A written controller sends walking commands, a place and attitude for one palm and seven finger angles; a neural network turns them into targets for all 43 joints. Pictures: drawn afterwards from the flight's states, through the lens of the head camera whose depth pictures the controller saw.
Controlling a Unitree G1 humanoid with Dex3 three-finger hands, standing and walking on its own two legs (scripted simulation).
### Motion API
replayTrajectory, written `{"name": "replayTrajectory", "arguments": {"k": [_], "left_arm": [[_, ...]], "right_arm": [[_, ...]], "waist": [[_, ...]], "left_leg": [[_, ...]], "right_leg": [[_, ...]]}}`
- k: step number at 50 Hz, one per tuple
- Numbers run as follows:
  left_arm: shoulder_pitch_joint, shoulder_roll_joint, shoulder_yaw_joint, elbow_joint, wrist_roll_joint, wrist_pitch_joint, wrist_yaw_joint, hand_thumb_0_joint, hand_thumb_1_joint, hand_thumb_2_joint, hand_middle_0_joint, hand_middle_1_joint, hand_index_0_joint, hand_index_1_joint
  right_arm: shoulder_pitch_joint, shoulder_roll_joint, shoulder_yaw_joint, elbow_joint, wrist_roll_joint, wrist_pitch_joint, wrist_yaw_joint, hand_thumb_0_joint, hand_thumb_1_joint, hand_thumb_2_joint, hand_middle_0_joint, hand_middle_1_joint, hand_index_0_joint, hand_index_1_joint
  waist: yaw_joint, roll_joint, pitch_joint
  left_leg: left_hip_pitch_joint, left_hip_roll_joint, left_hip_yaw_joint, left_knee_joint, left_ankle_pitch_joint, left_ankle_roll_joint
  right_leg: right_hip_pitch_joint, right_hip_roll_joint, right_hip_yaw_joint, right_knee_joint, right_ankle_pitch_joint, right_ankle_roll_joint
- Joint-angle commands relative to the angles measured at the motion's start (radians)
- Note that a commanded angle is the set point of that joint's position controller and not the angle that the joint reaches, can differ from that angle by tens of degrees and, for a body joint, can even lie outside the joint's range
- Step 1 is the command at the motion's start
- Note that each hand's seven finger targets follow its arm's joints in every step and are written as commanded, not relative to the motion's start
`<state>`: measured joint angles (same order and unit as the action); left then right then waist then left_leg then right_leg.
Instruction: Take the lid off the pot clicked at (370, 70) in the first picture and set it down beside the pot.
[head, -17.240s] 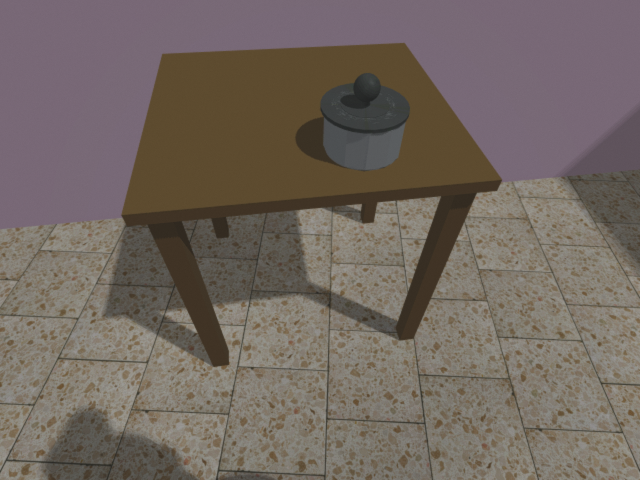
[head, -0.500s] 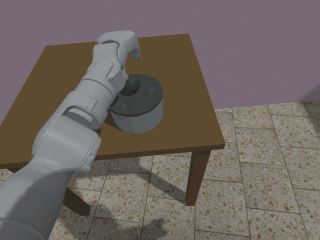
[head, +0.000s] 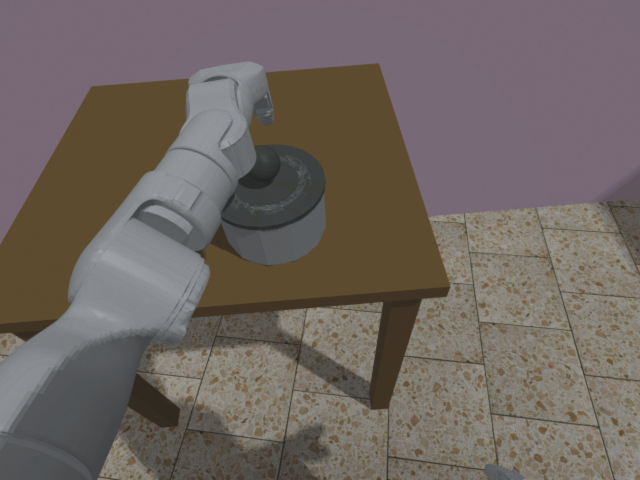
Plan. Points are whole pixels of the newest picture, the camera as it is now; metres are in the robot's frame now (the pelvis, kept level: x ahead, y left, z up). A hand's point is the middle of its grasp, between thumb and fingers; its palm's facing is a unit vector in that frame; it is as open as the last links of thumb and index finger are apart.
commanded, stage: lower the open fingers around the knob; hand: left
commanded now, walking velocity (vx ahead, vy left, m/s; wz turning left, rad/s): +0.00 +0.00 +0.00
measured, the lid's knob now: (262, 163) +0.53 +0.05 +0.11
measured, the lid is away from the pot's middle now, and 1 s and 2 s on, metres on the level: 0.01 0.01 0.01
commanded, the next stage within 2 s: close the fingers and squeeze the knob in 1.06 s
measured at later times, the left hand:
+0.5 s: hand (241, 155) +0.48 +0.07 +0.16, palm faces -0.30 -0.04 -0.95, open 10.2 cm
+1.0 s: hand (258, 165) +0.50 +0.06 +0.12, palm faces -0.33 -0.06 -0.94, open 10.2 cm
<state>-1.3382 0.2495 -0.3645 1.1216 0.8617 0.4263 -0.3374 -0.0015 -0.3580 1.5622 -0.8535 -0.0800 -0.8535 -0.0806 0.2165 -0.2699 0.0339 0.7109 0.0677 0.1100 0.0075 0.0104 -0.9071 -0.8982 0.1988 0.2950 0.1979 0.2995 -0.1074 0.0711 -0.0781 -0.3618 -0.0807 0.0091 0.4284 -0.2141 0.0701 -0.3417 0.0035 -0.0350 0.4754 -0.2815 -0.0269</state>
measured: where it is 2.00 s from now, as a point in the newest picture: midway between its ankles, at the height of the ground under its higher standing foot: outside the picture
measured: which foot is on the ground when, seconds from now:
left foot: down 0.00-1.00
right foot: down 0.00-1.00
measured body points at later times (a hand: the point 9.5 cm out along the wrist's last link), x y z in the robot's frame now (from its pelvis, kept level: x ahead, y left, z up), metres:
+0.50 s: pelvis +0.00 +0.01 +0.00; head +0.03 -0.01 +0.45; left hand +0.50 +0.07 +0.21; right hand +0.06 -0.24 -0.14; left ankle -0.01 +0.08 -0.74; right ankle -0.03 -0.10 -0.74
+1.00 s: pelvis +0.01 +0.01 +0.00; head +0.06 -0.02 +0.44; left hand +0.51 +0.06 +0.18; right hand +0.02 -0.26 -0.15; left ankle -0.01 +0.08 -0.74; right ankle -0.03 -0.10 -0.74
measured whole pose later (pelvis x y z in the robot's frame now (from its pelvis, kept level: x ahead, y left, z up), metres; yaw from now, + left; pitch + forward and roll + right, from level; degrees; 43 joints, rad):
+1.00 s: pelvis +0.01 +0.01 +0.00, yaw -1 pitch +12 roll +0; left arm -1.24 0.24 -0.32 1.17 0.87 0.31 -0.20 0.00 -0.36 1.56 -0.85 -0.08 -0.85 -0.08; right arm 0.32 -0.28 -0.01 0.76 0.05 0.05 0.00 0.01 -0.91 -0.90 0.20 0.29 0.20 0.30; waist -0.14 0.07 -0.10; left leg -0.42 -0.08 0.03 0.45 -0.23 0.08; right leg -0.40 0.01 -0.01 0.48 -0.28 -0.02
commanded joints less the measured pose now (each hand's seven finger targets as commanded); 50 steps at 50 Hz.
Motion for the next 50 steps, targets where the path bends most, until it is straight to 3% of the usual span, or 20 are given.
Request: {"name": "replayTrajectory", "arguments": {"k": [1, 4, 8, 9, 13, 14, 16, 18, 21, 23, 24, 27, 31, 35, 39, 42, 43, 46, 48, 50], "left_arm": [[-0.639, 0.237, 0.072, -0.258, 0.042, -0.044, 0.007, 0.000, -0.362, 1.568, -0.846, -0.081, -0.846, -0.081], [-0.636, 0.277, 0.098, -0.310, 0.056, -0.098, 0.019, 0.000, -0.362, 1.568, -0.846, -0.081, -0.846, -0.081], [-0.403, 0.140, 0.042, -0.067, 0.032, -0.054, 0.037, 0.000, -0.362, 1.568, -0.846, -0.081, -0.846, -0.081], [-0.416, 0.154, 0.055, -0.084, 0.023, -0.046, 0.044, 0.000, -0.362, 1.568, -0.846, -0.081, -0.846, -0.081], [-0.580, 0.132, 0.028, -0.299, -0.003, -0.107, 0.053, 0.000, -0.362, 1.568, -0.846, -0.081, -0.846, -0.081], [-0.609, 0.201, 0.069, -0.335, 0.023, -0.125, 0.064, 0.000, -0.362, 1.568, -0.846, -0.081, -0.846, -0.081], [-0.604, 0.249, 0.095, -0.308, 0.055, -0.130, 0.086, 0.000, -0.362, 1.568, -0.846, -0.081, -0.846, -0.081], [-0.507, 0.248, 0.121, -0.199, 0.047, -0.108, 0.112, 0.000, -0.362, 1.568, -0.846, -0.081, -0.846, -0.081], [-0.413, 0.099, 0.029, -0.064, 0.029, -0.046, 0.129, 0.000, -0.362, 1.568, -0.846, -0.081, -0.846, -0.081], [-0.429, 0.028, -0.008, -0.083, -0.001, -0.038, 0.124, 0.000, -0.362, 1.568, -0.846, -0.081, -0.846, -0.081], [-0.441, 0.075, 0.020, -0.076, 0.005, -0.036, 0.121, 0.000, -0.362, 1.568, -0.846, -0.081, -0.846, -0.081], [-0.589, 0.105, 0.022, -0.186, -0.001, -0.076, 0.112, 0.000, -0.362, 1.568, -0.846, -0.081, -0.846, -0.081], [-0.475, 0.194, 0.085, -0.023, 0.036, -0.041, 0.122, 0.000, -0.362, 1.568, -0.846, -0.081, -0.846, -0.081], [-0.505, 0.093, 0.009, -0.051, 0.035, -0.068, 0.130, 0.000, -0.362, 1.568, -0.846, -0.081, -0.846, -0.081], [-0.504, 0.193, 0.097, -0.080, 0.028, -0.089, 0.141, 0.000, -0.362, 1.568, -0.846, -0.081, -0.846, -0.081], [-0.528, 0.154, 0.053, -0.118, 0.044, -0.104, 0.157, 0.000, -0.362, 1.568, -0.846, -0.081, -0.846, -0.081], [-0.529, 0.095, 0.015, -0.132, 0.038, -0.118, 0.156, 0.000, -0.362, 1.568, -0.846, -0.081, -0.846, -0.081], [-0.549, 0.209, 0.109, -0.165, 0.041, -0.124, 0.188, 0.000, -0.362, 1.568, -0.846, -0.081, -0.846, -0.081], [-0.516, 0.170, 0.091, -0.174, 0.014, -0.131, 0.190, 0.000, -0.362, 1.568, -0.846, -0.081, -0.846, -0.081], [-0.424, 0.154, 0.074, -0.054, 0.034, -0.092, 0.190, 0.000, -0.362, 1.568, -0.846, -0.081, -0.846, -0.081]], "right_arm": [[0.012, -0.119, -0.046, -0.101, -0.006, -0.053, -0.015, 0.000, -0.900, -0.900, 0.200, 0.300, 0.200, 0.300], [0.032, -0.111, -0.051, -0.107, -0.012, -0.075, -0.019, 0.000, -0.900, -0.900, 0.200, 0.300, 0.200, 0.300], [0.061, -0.128, -0.055, -0.074, -0.003, -0.054, -0.010, 0.000, -0.900, -0.900, 0.200, 0.300, 0.200, 0.300], [0.052, -0.135, -0.053, -0.074, -0.003, -0.053, -0.007, 0.000, -0.900, -0.900, 0.200, 0.300, 0.200, 0.300], [0.037, -0.119, -0.061, -0.103, -0.010, -0.080, -0.006, 0.000, -0.900, -0.900, 0.200, 0.300, 0.200, 0.300], [0.050, -0.117, -0.064, -0.099, -0.016, -0.092, -0.005, 0.000, -0.900, -0.900, 0.200, 0.300, 0.200, 0.300], [0.071, -0.115, -0.065, -0.081, -0.018, -0.094, -0.006, 0.000, -0.900, -0.900, 0.200, 0.300, 0.200, 0.300], [0.083, -0.122, -0.064, -0.069, -0.017, -0.084, -0.005, 0.000, -0.900, -0.900, 0.200, 0.300, 0.200, 0.300], [0.064, -0.121, -0.062, -0.055, -0.008, -0.072, 0.007, 0.000, -0.900, -0.900, 0.200, 0.300, 0.200, 0.300], [0.054, -0.127, -0.065, -0.062, -0.006, -0.068, 0.010, 0.000, -0.900, -0.900, 0.200, 0.300, 0.200, 0.300], [0.051, -0.134, -0.064, -0.055, -0.009, -0.066, 0.009, 0.000, -0.900, -0.900, 0.200, 0.300, 0.200, 0.300], [0.057, -0.124, -0.067, -0.061, -0.013, -0.088, -0.002, 0.000, -0.900, -0.900, 0.200, 0.300, 0.200, 0.300], [0.083, -0.138, -0.051, -0.032, -0.008, -0.057, -0.020, 0.000, -0.900, -0.900, 0.200, 0.300, 0.200, 0.300], [0.079, -0.131, -0.058, -0.042, -0.007, -0.068, -0.022, 0.000, -0.900, -0.900, 0.200, 0.300, 0.200, 0.300], [0.090, -0.137, -0.060, -0.052, -0.014, -0.067, -0.025, 0.000, -0.900, -0.900, 0.200, 0.300, 0.200, 0.300], [0.102, -0.126, -0.065, -0.050, -0.011, -0.073, -0.024, 0.000, -0.900, -0.900, 0.200, 0.300, 0.200, 0.300], [0.111, -0.120, -0.070, -0.053, -0.012, -0.078, -0.023, 0.000, -0.900, -0.900, 0.200, 0.300, 0.200, 0.300], [0.127, -0.126, -0.078, -0.040, -0.018, -0.091, -0.019, 0.000, -0.900, -0.900, 0.200, 0.300, 0.200, 0.300], [0.124, -0.120, -0.078, -0.048, -0.018, -0.097, -0.018, 0.000, -0.900, -0.900, 0.200, 0.300, 0.200, 0.300], [0.129, -0.130, -0.078, -0.021, -0.014, -0.085, -0.011, 0.000, -0.900, -0.900, 0.200, 0.300, 0.200, 0.300]], "waist": [[-0.030, -0.123, -0.477], [-0.018, -0.096, -0.521], [-0.022, -0.207, -0.299], [-0.017, -0.200, -0.292], [-0.022, -0.094, -0.464], [-0.015, -0.070, -0.517], [-0.011, -0.067, -0.523], [-0.002, -0.123, -0.448], [-0.013, -0.179, -0.318], [-0.025, -0.164, -0.313], [-0.025, -0.167, -0.333], [-0.046, -0.113, -0.445], [-0.041, -0.204, -0.343], [-0.061, -0.137, -0.363], [-0.045, -0.124, -0.431], [-0.051, -0.069, -0.462], [-0.058, -0.070, -0.468], [-0.040, -0.074, -0.518], [-0.034, -0.087, -0.541], [-0.037, -0.138, -0.450]], "left_leg": [[0.303, 0.006, -0.068, 0.032, 0.365, 0.026], [0.346, 0.011, -0.081, 0.045, 0.439, 0.026], [0.211, 0.019, -0.060, 0.008, 0.323, 0.018], [0.200, 0.019, -0.053, 0.002, 0.278, 0.016], [0.337, 0.025, -0.082, 0.031, 0.410, 0.017], [0.377, 0.028, -0.096, 0.044, 0.444, 0.016], [0.390, 0.034, -0.100, 0.043, 0.476, 0.008], [0.308, 0.034, -0.085, 0.027, 0.437, 0.005], [0.239, 0.034, -0.070, 0.013, 0.336, 0.001], [0.242, 0.033, -0.069, 0.013, 0.321, 0.001], [0.252, 0.036, -0.076, 0.017, 0.311, 0.000], [0.338, 0.031, -0.089, 0.036, 0.331, 0.006], [0.196, 0.029, -0.065, 0.009, 0.235, 0.010], [0.247, 0.035, -0.068, 0.032, 0.287, 0.009], [0.253, 0.038, -0.071, 0.043, 0.322, 0.008], [0.304, 0.045, -0.076, 0.055, 0.399, 0.004], [0.318, 0.048, -0.086, 0.064, 0.437, 0.004], [0.345, 0.050, -0.086, 0.068, 0.463, 0.001], [0.336, 0.044, -0.080, 0.074, 0.512, 0.005], [0.277, 0.044, -0.065, 0.069, 0.467, 0.008]], "right_leg": [[0.122, 0.002, 0.036, -0.025, 0.491, 0.000], [0.126, 0.004, 0.043, -0.024, 0.511, -0.004], [0.050, 0.016, 0.010, -0.048, 0.406, -0.007], [0.048, 0.015, 0.010, -0.045, 0.386, -0.003], [0.059, 0.006, 0.019, -0.026, 0.434, -0.008], [0.066, 0.011, 0.025, -0.020, 0.442, -0.007], [0.064, 0.018, 0.026, -0.017, 0.441, -0.010], [0.068, 0.019, 0.017, -0.027, 0.426, -0.014], [-0.004, 0.027, -0.003, -0.027, 0.354, -0.008], [-0.026, 0.021, -0.005, -0.029, 0.339, -0.009], [-0.025, 0.022, -0.002, -0.021, 0.333, -0.008], [-0.016, 0.019, 0.012, -0.021, 0.346, -0.005], [0.012, 0.021, 0.013, -0.031, 0.320, -0.005], [-0.043, 0.022, 0.013, -0.021, 0.335, -0.007], [0.003, 0.020, 0.021, -0.011, 0.372, -0.007], [-0.020, 0.023, 0.018, -0.007, 0.396, -0.008], [-0.041, 0.026, 0.015, -0.009, 0.393, -0.009], [-0.001, 0.032, 0.021, -0.006, 0.425, -0.005], [0.033, 0.028, 0.023, -0.005, 0.478, -0.004], [0.012, 0.033, 0.015, -0.006, 0.473, 0.000]]}}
